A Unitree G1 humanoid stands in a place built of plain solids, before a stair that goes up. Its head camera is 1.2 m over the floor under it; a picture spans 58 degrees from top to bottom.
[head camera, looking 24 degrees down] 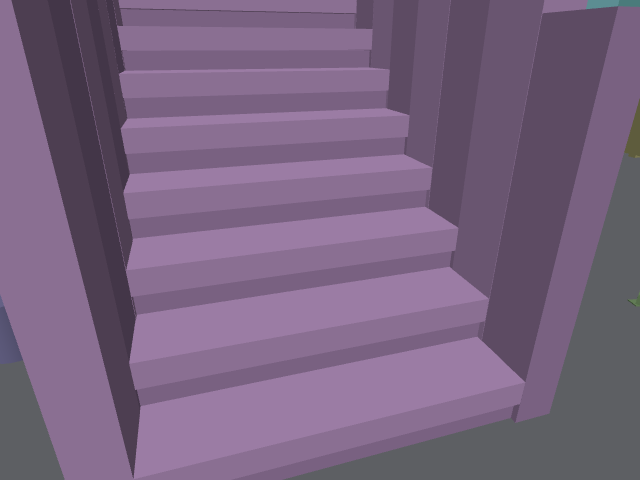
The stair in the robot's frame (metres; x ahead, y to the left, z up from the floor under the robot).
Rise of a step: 0.18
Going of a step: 0.24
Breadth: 1.25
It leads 17 degrees to the left of straight ahead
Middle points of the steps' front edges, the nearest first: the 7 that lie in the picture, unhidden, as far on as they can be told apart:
0.94 -0.10 0.18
1.17 -0.03 0.37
1.40 0.04 0.55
1.62 0.10 0.74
1.85 0.17 0.92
2.07 0.24 1.10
2.30 0.31 1.29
